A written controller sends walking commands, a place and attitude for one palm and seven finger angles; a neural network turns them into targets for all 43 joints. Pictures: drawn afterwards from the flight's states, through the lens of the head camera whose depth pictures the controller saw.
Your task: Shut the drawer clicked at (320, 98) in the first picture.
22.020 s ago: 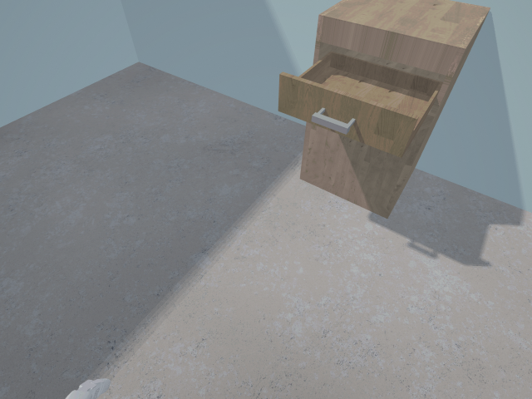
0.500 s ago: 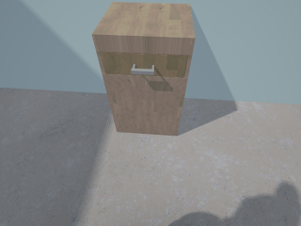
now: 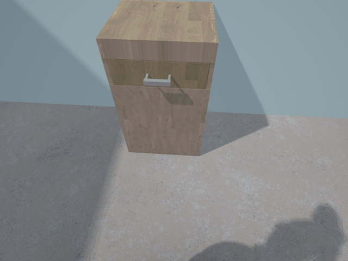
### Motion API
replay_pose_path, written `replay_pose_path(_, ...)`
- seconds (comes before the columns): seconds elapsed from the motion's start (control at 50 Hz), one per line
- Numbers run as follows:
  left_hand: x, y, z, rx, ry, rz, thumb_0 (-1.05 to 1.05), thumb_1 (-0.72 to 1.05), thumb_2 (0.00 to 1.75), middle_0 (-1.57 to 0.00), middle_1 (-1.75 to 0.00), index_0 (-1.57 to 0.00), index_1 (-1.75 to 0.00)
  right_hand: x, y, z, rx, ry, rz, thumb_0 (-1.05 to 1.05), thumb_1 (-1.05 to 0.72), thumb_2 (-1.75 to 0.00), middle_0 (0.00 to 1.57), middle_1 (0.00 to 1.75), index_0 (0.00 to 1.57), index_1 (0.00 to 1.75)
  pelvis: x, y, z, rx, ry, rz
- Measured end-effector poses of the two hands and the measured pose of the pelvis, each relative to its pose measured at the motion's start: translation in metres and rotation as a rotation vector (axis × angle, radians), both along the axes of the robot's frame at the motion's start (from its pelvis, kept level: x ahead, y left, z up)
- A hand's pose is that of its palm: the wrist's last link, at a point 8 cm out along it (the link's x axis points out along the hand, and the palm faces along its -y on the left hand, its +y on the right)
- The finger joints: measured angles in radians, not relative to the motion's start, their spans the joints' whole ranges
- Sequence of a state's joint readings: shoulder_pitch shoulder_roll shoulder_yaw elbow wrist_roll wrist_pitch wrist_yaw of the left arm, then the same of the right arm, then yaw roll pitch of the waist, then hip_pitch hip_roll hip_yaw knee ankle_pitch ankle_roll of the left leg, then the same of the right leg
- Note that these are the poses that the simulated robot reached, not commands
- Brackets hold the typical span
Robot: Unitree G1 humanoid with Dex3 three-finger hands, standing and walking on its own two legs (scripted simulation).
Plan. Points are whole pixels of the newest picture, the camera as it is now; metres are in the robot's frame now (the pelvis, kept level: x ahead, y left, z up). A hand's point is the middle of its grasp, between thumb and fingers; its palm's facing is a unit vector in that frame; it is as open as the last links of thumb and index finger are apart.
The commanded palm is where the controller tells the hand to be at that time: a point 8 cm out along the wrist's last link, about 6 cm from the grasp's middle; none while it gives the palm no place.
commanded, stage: look to check the result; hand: left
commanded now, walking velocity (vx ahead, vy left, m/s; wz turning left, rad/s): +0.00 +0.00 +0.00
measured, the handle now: (157, 79) +0.86 +0.12 -0.11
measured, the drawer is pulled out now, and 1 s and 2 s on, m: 0.00 0.00 0.00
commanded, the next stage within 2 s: stand and wait in 0.40 s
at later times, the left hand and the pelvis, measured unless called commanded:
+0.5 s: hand out of the picture +0.01 +0.16 -0.17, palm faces +0.03 -0.98 -0.19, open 7.3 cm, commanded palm none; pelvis +0.01 -0.01 +0.00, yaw +0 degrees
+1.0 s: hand out of the picture +0.02 +0.16 -0.17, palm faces +0.03 -0.98 -0.20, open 7.3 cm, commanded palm none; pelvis +0.02 -0.02 +0.00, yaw -1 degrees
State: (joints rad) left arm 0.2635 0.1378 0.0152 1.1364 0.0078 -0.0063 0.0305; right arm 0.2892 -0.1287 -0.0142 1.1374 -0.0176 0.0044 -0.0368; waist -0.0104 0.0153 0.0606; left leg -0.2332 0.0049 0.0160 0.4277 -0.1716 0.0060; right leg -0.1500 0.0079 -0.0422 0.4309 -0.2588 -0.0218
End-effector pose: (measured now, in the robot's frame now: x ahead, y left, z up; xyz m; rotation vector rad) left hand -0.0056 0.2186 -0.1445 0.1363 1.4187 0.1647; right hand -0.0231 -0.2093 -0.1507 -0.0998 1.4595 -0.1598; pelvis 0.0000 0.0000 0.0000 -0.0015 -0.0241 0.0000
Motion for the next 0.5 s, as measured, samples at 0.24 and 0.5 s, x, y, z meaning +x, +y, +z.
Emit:
replay_pose_path(0.24, -0.003, -0.009, 0.000, -0.006, 0.016, 0.008, 0.00, 0.91, 0.89, -0.20, -0.30, -0.20, -0.30, 0.022, -0.012, 0.001, -0.015, -0.038, 0.009, 0.00, -0.91, -0.89, 0.20, 0.30, 0.20, 0.30, 0.006, -0.006, 0.000, 0.000, -0.005, -0.003)
replay_pose_path(0.5, 0.012, -0.010, 0.001, 0.000, -0.005, 0.001, 0.00, 0.91, 0.89, -0.20, -0.30, -0.20, -0.30, 0.029, -0.020, 0.002, -0.026, -0.040, 0.014, 0.00, -0.91, -0.89, 0.20, 0.30, 0.20, 0.30, 0.012, -0.010, 0.001, 0.002, -0.003, -0.005)
